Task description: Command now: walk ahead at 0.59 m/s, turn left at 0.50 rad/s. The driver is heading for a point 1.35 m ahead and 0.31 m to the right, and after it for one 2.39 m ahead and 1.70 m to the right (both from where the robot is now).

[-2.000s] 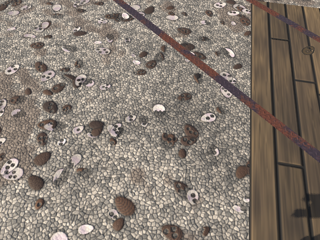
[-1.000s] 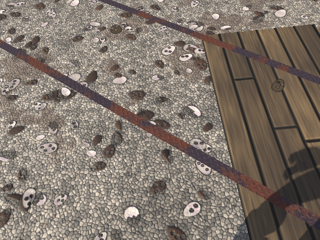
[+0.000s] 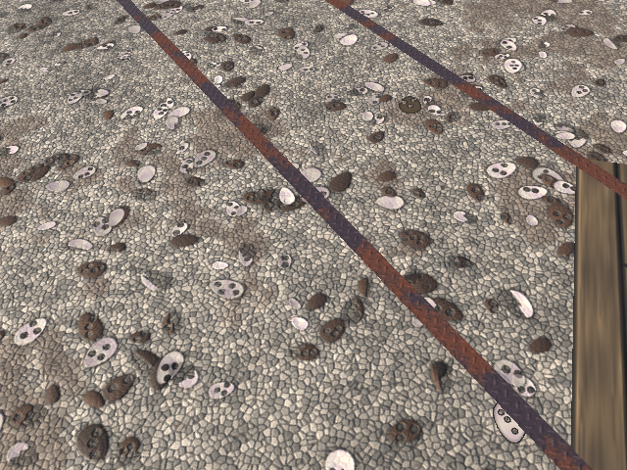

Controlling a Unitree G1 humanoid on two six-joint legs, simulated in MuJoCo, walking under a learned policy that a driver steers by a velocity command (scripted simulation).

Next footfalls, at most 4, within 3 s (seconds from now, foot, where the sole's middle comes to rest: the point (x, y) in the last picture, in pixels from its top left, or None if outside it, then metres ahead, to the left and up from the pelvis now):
0.28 left None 0.24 0.19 -0.79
0.74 right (366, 426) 0.63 -0.02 -0.79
1.16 left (398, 268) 1.08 -0.12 -0.79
1.58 right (532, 222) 1.24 -0.51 -0.79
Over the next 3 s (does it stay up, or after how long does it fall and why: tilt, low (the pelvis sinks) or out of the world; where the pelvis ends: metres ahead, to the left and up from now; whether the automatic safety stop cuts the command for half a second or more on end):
stays up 2.02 -1.29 -0.01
